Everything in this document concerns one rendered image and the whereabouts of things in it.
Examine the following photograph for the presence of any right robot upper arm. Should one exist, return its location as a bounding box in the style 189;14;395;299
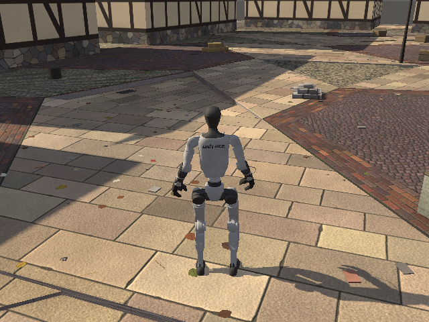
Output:
227;134;247;171

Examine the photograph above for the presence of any robot right forearm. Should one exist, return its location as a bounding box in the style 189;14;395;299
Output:
241;160;253;181

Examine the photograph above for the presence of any robot left forearm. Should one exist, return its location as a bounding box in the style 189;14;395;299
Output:
174;162;188;186

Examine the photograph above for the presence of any robot thigh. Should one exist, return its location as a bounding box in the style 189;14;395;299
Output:
224;187;239;233
192;187;206;233

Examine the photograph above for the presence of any robot right hand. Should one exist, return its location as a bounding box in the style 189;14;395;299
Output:
239;178;255;190

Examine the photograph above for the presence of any right robot thigh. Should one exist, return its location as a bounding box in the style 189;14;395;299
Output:
224;187;239;233

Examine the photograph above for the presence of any left robot upper arm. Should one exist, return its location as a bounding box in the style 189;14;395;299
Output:
181;136;199;172

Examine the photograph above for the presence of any left robot thigh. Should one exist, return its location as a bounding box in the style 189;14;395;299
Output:
192;187;206;233

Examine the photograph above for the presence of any robot left hand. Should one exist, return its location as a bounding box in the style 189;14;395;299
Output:
172;183;187;197

